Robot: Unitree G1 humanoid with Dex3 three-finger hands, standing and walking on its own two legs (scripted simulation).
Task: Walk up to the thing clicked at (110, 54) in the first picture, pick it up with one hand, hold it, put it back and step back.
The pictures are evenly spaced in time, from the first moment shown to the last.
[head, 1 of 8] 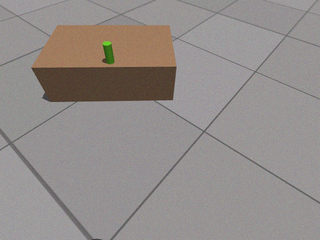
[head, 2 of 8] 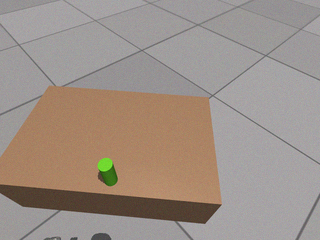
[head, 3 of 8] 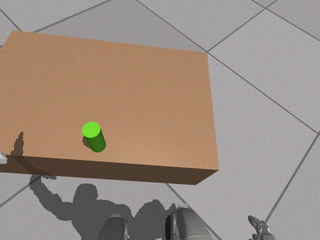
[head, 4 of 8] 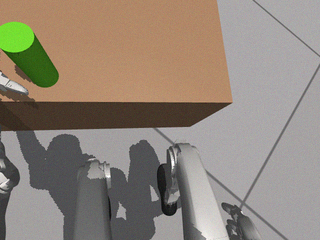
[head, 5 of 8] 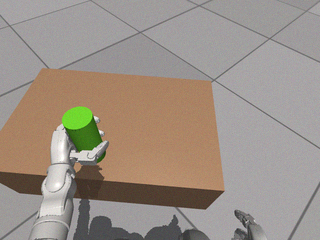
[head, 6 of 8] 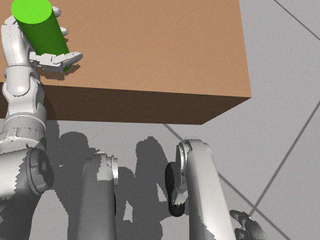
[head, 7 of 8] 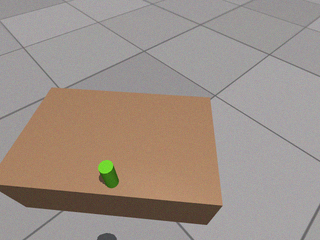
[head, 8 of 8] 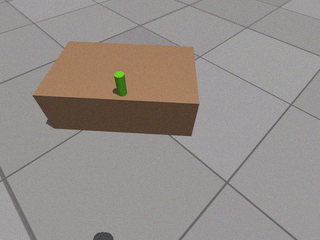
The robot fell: no
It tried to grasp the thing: yes
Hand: left
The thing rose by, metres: 0.37
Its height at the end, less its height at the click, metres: +0.00
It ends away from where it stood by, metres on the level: 0.01
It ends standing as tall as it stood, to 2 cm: yes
